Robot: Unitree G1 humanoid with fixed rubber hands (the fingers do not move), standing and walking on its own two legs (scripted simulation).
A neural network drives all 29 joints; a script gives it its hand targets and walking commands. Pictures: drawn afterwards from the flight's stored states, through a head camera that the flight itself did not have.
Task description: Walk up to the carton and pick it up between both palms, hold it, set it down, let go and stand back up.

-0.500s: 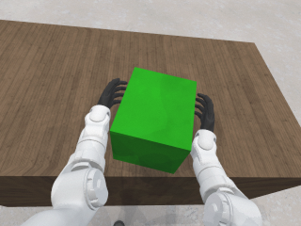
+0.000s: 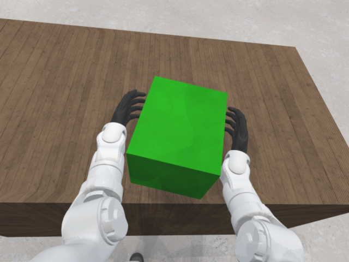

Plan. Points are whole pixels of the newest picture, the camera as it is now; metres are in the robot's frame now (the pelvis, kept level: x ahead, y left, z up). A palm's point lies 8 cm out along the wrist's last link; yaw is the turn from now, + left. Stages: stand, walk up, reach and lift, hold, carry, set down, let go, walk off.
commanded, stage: set down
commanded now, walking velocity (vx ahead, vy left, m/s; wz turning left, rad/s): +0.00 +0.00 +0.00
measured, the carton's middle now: (178, 138) +0.39 +0.01 -0.02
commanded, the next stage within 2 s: none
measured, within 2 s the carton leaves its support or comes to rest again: rests again in 1.24 s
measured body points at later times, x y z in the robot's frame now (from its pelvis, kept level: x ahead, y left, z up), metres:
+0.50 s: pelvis +0.00 +0.00 +0.00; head +0.06 +0.06 +0.44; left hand +0.42 +0.16 +0.03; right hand +0.37 -0.13 +0.04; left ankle +0.03 +0.11 -0.75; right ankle -0.04 -0.14 -0.75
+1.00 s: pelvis -0.01 +0.01 +0.00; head +0.07 +0.06 +0.44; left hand +0.42 +0.16 +0.02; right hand +0.37 -0.13 +0.03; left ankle +0.03 +0.11 -0.75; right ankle -0.04 -0.14 -0.75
